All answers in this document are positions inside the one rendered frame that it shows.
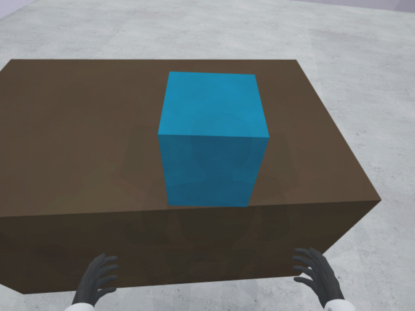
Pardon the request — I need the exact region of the right robot hand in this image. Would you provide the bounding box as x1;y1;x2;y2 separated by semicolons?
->
292;247;345;309

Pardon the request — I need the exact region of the pedestal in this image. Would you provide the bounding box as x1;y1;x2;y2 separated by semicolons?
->
0;59;382;294

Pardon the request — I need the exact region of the left robot hand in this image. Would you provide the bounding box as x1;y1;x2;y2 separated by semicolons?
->
72;253;119;307

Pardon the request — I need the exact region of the carton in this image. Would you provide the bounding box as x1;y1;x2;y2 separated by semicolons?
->
158;71;270;207

